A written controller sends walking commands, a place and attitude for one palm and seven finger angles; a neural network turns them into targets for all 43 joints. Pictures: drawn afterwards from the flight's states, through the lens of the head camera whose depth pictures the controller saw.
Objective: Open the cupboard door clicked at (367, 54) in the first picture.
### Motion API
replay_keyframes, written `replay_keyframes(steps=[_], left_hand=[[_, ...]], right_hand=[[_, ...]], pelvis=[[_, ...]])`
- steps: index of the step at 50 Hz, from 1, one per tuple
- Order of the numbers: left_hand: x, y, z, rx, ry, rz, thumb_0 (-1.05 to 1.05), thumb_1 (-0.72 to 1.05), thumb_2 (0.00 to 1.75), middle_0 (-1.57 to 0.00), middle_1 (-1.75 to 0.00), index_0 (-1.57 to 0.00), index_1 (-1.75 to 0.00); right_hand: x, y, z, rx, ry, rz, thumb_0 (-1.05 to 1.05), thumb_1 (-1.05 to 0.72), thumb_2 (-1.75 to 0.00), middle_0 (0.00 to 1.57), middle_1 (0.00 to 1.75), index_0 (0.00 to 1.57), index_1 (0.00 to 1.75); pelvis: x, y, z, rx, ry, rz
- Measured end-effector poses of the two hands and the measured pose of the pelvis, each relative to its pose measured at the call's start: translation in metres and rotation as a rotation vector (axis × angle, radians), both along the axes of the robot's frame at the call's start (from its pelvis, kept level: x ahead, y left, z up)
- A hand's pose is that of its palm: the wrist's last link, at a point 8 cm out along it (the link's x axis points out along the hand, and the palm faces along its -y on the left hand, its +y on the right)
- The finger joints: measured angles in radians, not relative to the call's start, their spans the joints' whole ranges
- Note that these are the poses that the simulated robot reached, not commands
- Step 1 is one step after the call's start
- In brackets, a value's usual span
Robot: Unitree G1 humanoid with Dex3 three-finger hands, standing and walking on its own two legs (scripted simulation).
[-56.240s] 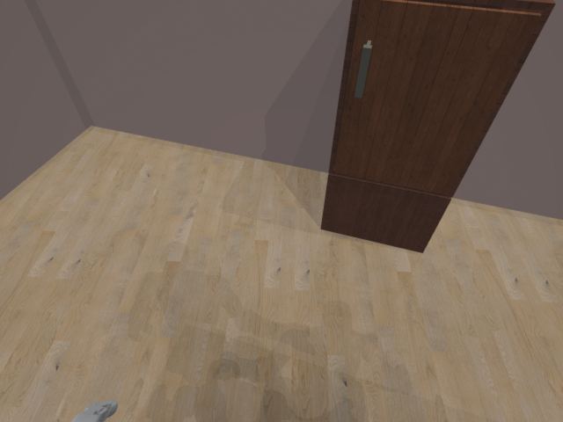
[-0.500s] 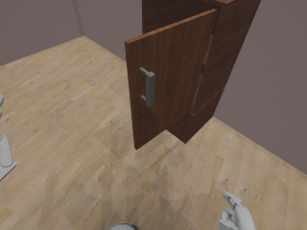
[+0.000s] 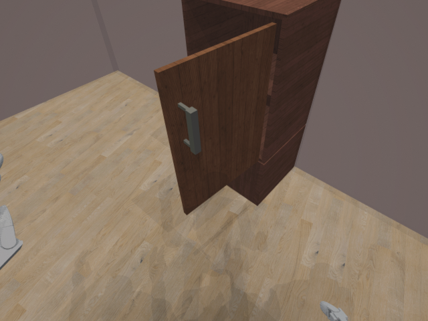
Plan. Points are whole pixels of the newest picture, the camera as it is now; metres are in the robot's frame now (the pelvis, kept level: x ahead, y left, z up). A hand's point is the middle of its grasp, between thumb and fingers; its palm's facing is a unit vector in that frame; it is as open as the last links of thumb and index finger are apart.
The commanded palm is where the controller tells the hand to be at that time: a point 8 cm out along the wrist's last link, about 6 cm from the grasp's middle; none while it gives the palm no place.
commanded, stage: stop stepping back and stand still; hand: left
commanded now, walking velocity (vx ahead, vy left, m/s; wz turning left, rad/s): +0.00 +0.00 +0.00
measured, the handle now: (189, 128) +0.58 +0.11 +0.03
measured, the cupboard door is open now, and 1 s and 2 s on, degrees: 85 85 85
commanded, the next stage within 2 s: let the arm hang, fingers relaxed in 0.16 s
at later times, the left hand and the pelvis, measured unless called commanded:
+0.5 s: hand out of the picture +0.09 +0.24 -0.12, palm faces +0.01 -0.95 -0.30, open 7.4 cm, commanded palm none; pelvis -0.04 +0.03 -0.01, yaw +4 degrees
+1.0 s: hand out of the picture -0.12 +0.22 -0.17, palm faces +0.11 -0.97 -0.21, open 7.4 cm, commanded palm none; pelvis -0.05 +0.05 +0.00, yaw +4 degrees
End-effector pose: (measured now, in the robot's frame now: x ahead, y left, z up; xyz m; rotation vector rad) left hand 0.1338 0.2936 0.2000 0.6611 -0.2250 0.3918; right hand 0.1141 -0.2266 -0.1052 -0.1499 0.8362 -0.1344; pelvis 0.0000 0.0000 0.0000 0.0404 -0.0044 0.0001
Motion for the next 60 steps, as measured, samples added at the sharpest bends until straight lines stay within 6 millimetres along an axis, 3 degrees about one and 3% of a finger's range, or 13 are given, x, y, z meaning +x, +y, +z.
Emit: replay_keyframes(steps=[5, 9, 14, 16, 18, 20, 22, 25, 29, 36, 42, 49, 60], left_hand=[[0.005, 0.02, -0.023, -0.094, 0.027, 0.13, 0.01, 0.89, 0.9, -0.22, -0.3, -0.21, -0.3], [0.017, 0.019, -0.04, -0.182, 0.013, 0.109, 0.01, 0.89, 0.9, -0.21, -0.3, -0.21, -0.3], [0.023, 0.008, -0.035, -0.156, -0.01, -0.027, 0.02, 0.89, 0.9, -0.21, -0.3, -0.21, -0.3], [0.033, 0.012, -0.068, -0.174, 0.149, -0.06, 0.01, 0.89, 0.9, -0.21, -0.3, -0.2, -0.3], [0.036, 0.019, -0.122, -0.237, 0.386, -0.037, 0.01, 0.9, 0.9, -0.21, -0.3, -0.2, -0.3], [0.023, 0.02, -0.18, -0.323, 0.629, 0.017, 0.0, 0.9, 0.9, -0.21, -0.3, -0.2, -0.3], [-0.004, 0.013, -0.232, -0.41, 0.845, 0.068, 0.01, 0.9, 0.9, -0.21, -0.3, -0.2, -0.3], [-0.059, -0.006, -0.291, -0.544, 1.088, 0.129, 0.01, 0.91, 0.9, -0.21, -0.3, -0.2, -0.3], [-0.136, -0.039, -0.338, -0.706, 1.332, 0.203, 0.01, 0.91, 0.9, -0.21, -0.3, -0.2, -0.3], [-0.242, -0.04, -0.346, -0.796, 1.555, 0.392, 0.01, 0.95, 0.9, -0.21, -0.3, -0.2, -0.3], [-0.28, -0.032, -0.337, -0.79, 1.631, 0.48, 0.01, 0.93, 0.9, -0.21, -0.3, -0.2, -0.3], [-0.262, -0.025, -0.339, -0.776, 1.585, 0.458, 0.01, 0.91, 0.9, -0.2, -0.3, -0.2, -0.3], [-0.204, -0.036, -0.345, -0.788, 1.465, 0.342, 0.0, 0.91, 0.9, -0.2, -0.3, -0.2, -0.3]], right_hand=[[0.012, -0.006, 0.002, -0.042, -0.001, 0.029, 0.01, -0.9, -0.89, 0.2, 0.3, 0.2, 0.3], [0.033, -0.008, 0.011, -0.093, -0.046, 0.059, 0.01, -0.9, -0.89, 0.2, 0.3, 0.2, 0.3], [0.056, 0.002, 0.037, -0.098, -0.152, 0.07, 0.01, -0.9, -0.89, 0.2, 0.3, 0.2, 0.3], [0.062, 0.004, 0.035, -0.083, -0.152, 0.111, 0.01, -0.9, -0.89, 0.2, 0.3, 0.2, 0.3], [0.063, 0.003, 0.026, -0.076, -0.13, 0.127, 0.0, -0.9, -0.89, 0.2, 0.3, 0.2, 0.3], [0.057, 0.003, 0.016, -0.068, -0.097, 0.122, 0.0, -0.9, -0.89, 0.2, 0.3, 0.2, 0.3], [0.042, 0.004, 0.007, -0.063, -0.046, 0.114, 0.0, -0.9, -0.89, 0.2, 0.3, 0.2, 0.3], [0.006, 0.006, -0.005, -0.067, 0.08, 0.104, 0.0, -0.9, -0.89, 0.2, 0.3, 0.2, 0.3], [-0.056, 0.011, -0.018, -0.077, 0.3, 0.094, 0.0, -0.9, -0.89, 0.2, 0.3, 0.2, 0.3], [-0.15, 0.027, -0.032, -0.044, 0.588, 0.051, 0.0, -0.9, -0.89, 0.2, 0.3, 0.2, 0.3], [-0.192, 0.046, -0.041, 0.009, 0.675, 0.004, 0.0, -0.9, -0.89, 0.2, 0.3, 0.2, 0.3], [-0.205, 0.066, -0.045, 0.053, 0.673, -0.022, 0.0, -0.9, -0.89, 0.2, 0.3, 0.2, 0.3], [-0.182, 0.077, -0.045, 0.069, 0.598, -0.028, 0.0, -0.9, -0.89, 0.2, 0.3, 0.2, 0.3]], pelvis=[[0.001, 0.001, 0.004, -0.004, 0.0, 0.029], [-0.001, 0.007, -0.001, -0.037, -0.008, 0.043], [-0.007, 0.012, -0.001, -0.033, -0.012, 0.03], [-0.013, 0.018, -0.001, -0.037, -0.001, 0.043], [-0.019, 0.023, -0.005, -0.034, 0.01, 0.051], [-0.026, 0.027, -0.008, -0.031, 0.011, 0.05], [-0.031, 0.028, -0.008, -0.031, 0.006, 0.053], [-0.037, 0.027, -0.007, -0.029, -0.007, 0.061], [-0.044, 0.025, -0.004, -0.036, -0.022, 0.071], [-0.052, 0.029, 0.0, -0.054, -0.027, 0.083], [-0.055, 0.037, 0.001, -0.056, -0.027, 0.076], [-0.055, 0.044, 0.001, -0.05, -0.026, 0.067], [-0.05, 0.048, 0.001, -0.042, -0.02, 0.063]])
